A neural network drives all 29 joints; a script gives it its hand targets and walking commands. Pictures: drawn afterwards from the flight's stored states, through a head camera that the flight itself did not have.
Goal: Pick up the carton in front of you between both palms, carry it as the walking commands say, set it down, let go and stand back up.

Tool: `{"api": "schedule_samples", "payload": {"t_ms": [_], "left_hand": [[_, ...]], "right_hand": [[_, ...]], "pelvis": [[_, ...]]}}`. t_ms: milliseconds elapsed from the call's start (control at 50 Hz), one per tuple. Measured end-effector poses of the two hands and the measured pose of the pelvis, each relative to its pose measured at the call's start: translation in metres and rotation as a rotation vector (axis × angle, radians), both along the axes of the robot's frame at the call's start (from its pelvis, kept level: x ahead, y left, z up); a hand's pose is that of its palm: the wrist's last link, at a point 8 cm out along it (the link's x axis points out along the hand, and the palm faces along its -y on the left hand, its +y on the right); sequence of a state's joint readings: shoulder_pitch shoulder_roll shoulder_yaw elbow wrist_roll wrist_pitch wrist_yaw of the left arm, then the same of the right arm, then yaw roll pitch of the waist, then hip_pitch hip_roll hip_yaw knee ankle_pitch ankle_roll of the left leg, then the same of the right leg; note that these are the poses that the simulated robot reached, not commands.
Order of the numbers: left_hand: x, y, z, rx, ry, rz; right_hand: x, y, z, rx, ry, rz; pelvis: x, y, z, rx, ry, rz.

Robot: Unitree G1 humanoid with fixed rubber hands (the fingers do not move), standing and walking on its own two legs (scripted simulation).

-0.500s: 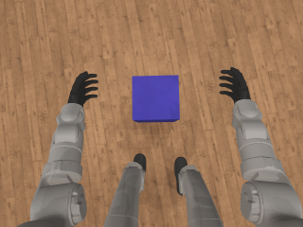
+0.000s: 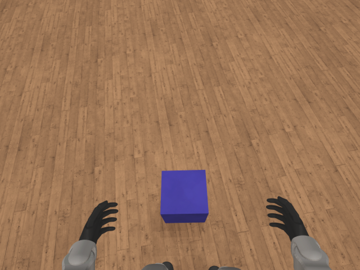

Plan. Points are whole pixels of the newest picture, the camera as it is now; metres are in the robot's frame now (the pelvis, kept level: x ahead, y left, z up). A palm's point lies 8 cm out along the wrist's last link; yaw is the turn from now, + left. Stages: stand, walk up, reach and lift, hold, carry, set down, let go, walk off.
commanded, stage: let go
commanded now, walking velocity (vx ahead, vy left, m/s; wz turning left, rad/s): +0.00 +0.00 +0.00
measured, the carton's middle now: (184, 197) +0.41 +0.03 -0.65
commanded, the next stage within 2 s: stand in 0.52 s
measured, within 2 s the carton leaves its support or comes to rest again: neither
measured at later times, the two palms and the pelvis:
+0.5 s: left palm (89, 245) +0.16 +0.23 -0.06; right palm (306, 248) +0.16 -0.23 -0.06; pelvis +0.00 +0.00 +0.00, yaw +0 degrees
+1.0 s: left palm (64, 252) +0.15 +0.29 -0.09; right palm (327, 259) +0.14 -0.28 -0.08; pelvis +0.02 +0.01 +0.00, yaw +0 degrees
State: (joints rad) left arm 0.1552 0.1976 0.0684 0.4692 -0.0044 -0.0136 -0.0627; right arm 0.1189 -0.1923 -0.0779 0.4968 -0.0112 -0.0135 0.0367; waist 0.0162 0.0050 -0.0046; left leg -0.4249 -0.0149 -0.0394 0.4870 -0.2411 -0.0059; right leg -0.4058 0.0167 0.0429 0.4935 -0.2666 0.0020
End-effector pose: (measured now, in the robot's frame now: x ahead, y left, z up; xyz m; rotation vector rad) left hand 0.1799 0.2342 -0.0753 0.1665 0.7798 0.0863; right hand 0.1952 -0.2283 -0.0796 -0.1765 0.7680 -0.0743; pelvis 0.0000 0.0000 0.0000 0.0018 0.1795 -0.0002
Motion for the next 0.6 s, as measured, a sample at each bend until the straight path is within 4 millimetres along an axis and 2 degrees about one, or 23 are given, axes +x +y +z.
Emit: {"api": "schedule_samples", "payload": {"t_ms": [80,180,460,540,600], "left_hand": [[-0.015,-0.003,0.009,-0.002,0.002,-0.005],[-0.020,-0.006,0.013,-0.004,0.006,-0.018],[-0.018,-0.008,0.014,0.001,0.023,-0.025],[-0.017,-0.001,0.015,0.039,0.029,-0.006],[-0.019,0.016,0.009,0.095,0.028,0.012]], "right_hand": [[-0.018,-0.006,0.011,0.000,0.005,0.001],[-0.031,-0.010,0.018,0.002,0.013,0.003],[-0.032,-0.006,0.020,0.007,0.029,0.004],[-0.036,-0.007,0.014,-0.018,0.030,-0.006],[-0.042,-0.020,0.006,-0.090,0.072,-0.015]], "pelvis": [[0.003,-0.003,0.005,0.002,-0.092,0.002],[0.003,-0.006,0.006,0.003,-0.182,0.004],[0.001,-0.004,0.004,0.003,-0.280,0.000],[0.002,-0.002,0.002,0.001,-0.265,0.006],[0.003,-0.001,0.000,-0.001,-0.228,0.003]]}}
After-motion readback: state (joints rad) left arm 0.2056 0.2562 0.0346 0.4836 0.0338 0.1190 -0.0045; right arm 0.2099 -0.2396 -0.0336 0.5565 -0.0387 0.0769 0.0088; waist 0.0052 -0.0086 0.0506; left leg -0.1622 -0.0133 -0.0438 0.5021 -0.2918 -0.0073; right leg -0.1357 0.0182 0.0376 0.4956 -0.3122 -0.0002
